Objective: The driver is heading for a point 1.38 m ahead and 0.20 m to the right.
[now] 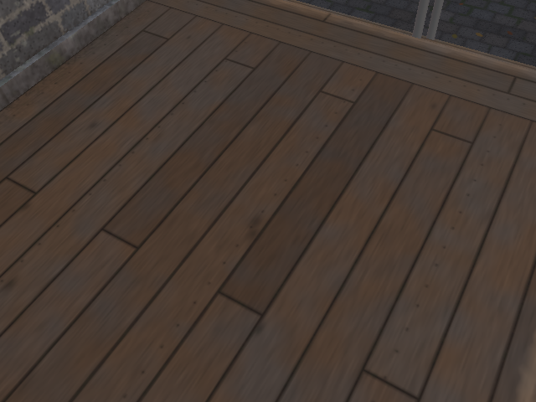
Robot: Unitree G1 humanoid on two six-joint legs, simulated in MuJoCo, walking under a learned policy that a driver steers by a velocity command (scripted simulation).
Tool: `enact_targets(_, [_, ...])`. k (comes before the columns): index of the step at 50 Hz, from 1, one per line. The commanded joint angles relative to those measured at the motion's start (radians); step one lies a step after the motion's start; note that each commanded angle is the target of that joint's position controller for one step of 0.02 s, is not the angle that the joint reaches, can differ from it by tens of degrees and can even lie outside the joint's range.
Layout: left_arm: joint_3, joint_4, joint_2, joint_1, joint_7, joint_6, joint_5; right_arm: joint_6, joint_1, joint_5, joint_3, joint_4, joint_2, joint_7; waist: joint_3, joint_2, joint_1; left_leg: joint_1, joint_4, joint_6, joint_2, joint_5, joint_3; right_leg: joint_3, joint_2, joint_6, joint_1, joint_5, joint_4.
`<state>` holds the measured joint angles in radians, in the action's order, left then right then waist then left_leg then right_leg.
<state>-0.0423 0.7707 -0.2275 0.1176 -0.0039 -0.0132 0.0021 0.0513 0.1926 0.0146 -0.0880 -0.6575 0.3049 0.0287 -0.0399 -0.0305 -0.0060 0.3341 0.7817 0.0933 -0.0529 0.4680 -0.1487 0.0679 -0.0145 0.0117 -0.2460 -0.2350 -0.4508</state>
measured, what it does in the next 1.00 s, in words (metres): steps on the spot: left foot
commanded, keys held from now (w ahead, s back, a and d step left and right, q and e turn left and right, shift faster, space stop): no key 1.00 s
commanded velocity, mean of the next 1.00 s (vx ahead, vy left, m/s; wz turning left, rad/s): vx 0.00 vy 0.00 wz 0.03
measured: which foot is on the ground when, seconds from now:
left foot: up 0.00-0.06, down 0.08-1.00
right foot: down 0.00-1.00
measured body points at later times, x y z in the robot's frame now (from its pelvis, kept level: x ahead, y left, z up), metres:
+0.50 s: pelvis +0.00 +0.03 +0.00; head +0.01 +0.03 +0.44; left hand +0.12 +0.30 -0.13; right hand +0.12 -0.23 -0.12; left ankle -0.03 +0.15 -0.74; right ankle +0.00 -0.12 -0.74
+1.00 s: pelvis +0.00 +0.02 +0.00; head +0.01 +0.02 +0.45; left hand +0.09 +0.29 -0.14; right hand +0.08 -0.24 -0.14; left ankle -0.03 +0.15 -0.74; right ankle +0.00 -0.12 -0.74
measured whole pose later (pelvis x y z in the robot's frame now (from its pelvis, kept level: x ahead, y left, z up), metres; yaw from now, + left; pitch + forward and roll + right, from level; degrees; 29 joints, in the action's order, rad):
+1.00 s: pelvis +0.00 +0.02 +0.00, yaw -1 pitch -2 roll +0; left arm -0.03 0.97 -0.26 0.17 0.02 -0.02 0.00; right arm -0.01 0.25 0.00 -0.04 -0.89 0.25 0.02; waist -0.05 0.00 -0.01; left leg 0.13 0.47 0.00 -0.02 0.31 -0.08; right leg 0.08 0.00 -0.03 -0.18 -0.26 -0.47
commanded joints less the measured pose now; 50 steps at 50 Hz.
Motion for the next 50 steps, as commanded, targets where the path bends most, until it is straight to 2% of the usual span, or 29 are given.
enact_targets(1, [-0.036, -0.054, -0.166, -0.034, 0.01, -0.002, 0.004, -0.022, -0.011, 0.007, 0.001, 0.047, 0.017, -0.008, 0.121, 0.194, -0.01, -0.074, -0.227, -0.005, 0.02, -0.085, 0.093, 0.155, 0.179, 0.184, 0.129, 0.449, 0.07])
enact_targets(3, [-0.029, -0.045, -0.163, -0.019, 0.01, 0.004, 0.012, -0.027, 0.019, 0.0, -0.003, 0.019, 0.035, -0.009, 0.118, 0.173, 0.007, -0.192, -0.419, -0.034, 0.022, -0.28, 0.103, 0.162, 0.171, 0.152, 0.103, 0.417, 0.068])
enact_targets(4, [-0.024, -0.038, -0.152, -0.005, 0.008, 0.013, 0.006, -0.028, 0.028, -0.012, -0.006, 0.017, 0.059, -0.007, 0.135, 0.152, 0.004, -0.251, -0.425, -0.05, 0.057, -0.365, 0.062, 0.163, 0.162, 0.109, 0.083, 0.354, 0.071])
enact_targets(5, [-0.015, -0.046, -0.135, -0.005, -0.005, 0.027, -0.008, -0.026, 0.009, -0.019, -0.011, 0.037, 0.099, -0.002, 0.143, 0.1, -0.011, -0.305, -0.373, -0.079, 0.112, -0.553, 0.008, 0.136, 0.131, 0.069, 0.036, 0.31, 0.048])
enact_targets(6, [-0.013, -0.044, -0.124, 0.017, -0.016, 0.038, -0.009, -0.026, 0.009, -0.02, -0.024, 0.012, 0.129, -0.002, 0.15, -0.025, -0.047, -0.258, -0.315, -0.118, 0.111, -0.51, 0.009, 0.066, 0.074, 0.034, 0.053, 0.197, 0.068])
enact_targets(7, [-0.017, -0.031, -0.15, -0.003, -0.022, 0.043, -0.009, -0.028, 0.018, -0.018, -0.015, 0.018, 0.081, -0.01, 0.147, 0.016, -0.003, -0.239, -0.335, -0.136, 0.103, -0.423, 0.008, 0.041, 0.058, 0.005, 0.077, 0.14, 0.045])
enact_targets(8, [-0.016, -0.032, -0.143, -0.028, -0.025, 0.041, -0.006, -0.031, 0.017, -0.022, -0.008, 0.009, 0.064, -0.012, 0.114, 0.019, -0.002, -0.215, -0.351, -0.134, 0.103, -0.385, 0.002, 0.031, 0.049, -0.003, 0.066, 0.123, 0.037])
enact_targets(9, [-0.014, -0.033, -0.141, -0.042, -0.022, 0.037, -0.005, -0.036, 0.013, -0.024, -0.009, 0.012, 0.077, -0.012, 0.086, 0.012, 0.004, -0.198, -0.362, -0.127, 0.101, -0.374, 0.001, 0.028, 0.047, -0.002, 0.053, 0.126, 0.025])
enact_targets(11, [-0.012, -0.028, -0.133, -0.024, -0.016, 0.028, -0.004, -0.046, 0.016, -0.022, -0.004, 0.003, 0.066, -0.008, 0.054, -0.026, -0.004, -0.17, -0.373, -0.124, 0.102, -0.379, -0.006, 0.025, 0.045, -0.006, 0.052, 0.148, 0.015])
enact_targets(12, [-0.007, -0.019, -0.126, -0.016, -0.016, 0.023, 0.002, -0.049, 0.022, -0.022, -0.003, 0.001, 0.068, -0.012, 0.053, -0.019, 0.0, -0.154, -0.382, -0.129, 0.109, -0.356, -0.015, 0.021, 0.041, -0.004, 0.063, 0.16, 0.002])
enact_targets(16, [-0.008, -0.001, -0.136, -0.001, -0.008, 0.012, 0.0, -0.059, 0.015, -0.019, 0.005, -0.005, 0.059, -0.019, 0.032, -0.022, -0.007, -0.115, -0.399, -0.136, 0.112, -0.332, -0.027, 0.025, 0.044, -0.015, 0.09, 0.172, -0.004])
enact_targets(32, [-0.01, 0.084, -0.162, 0.031, 0.015, 0.005, 0.001, -0.069, 0.04, -0.015, 0.014, -0.076, 0.053, -0.016, 0.047, 0.017, -0.002, -0.16, -0.385, -0.13, 0.092, -0.413, 0.011, 0.033, 0.05, -0.023, 0.108, 0.227, 0.007])
enact_targets(50, [-0.007, 0.163, -0.148, 0.06, 0.031, -0.003, 0.001, -0.071, 0.08, -0.009, 0.024, -0.202, 0.053, -0.002, 0.016, 0.025, -0.004, -0.147, -0.394, -0.107, 0.074, -0.369, 0.046, 0.026, 0.038, -0.016, 0.112, 0.208, 0.031])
